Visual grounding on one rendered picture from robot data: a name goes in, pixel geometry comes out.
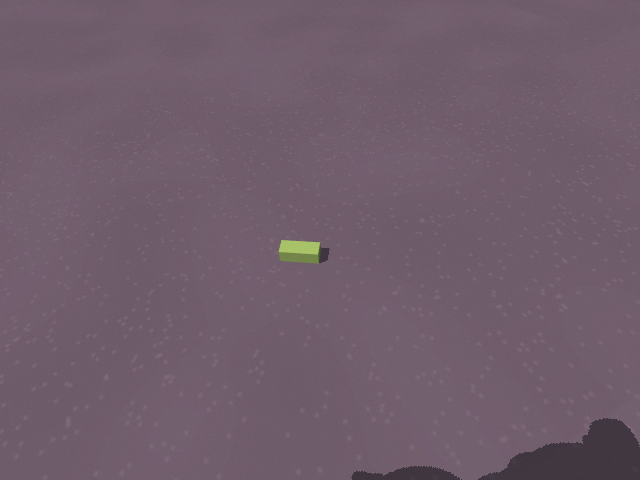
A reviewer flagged carton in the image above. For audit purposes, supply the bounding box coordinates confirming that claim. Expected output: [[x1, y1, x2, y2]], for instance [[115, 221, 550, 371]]
[[279, 240, 321, 264]]

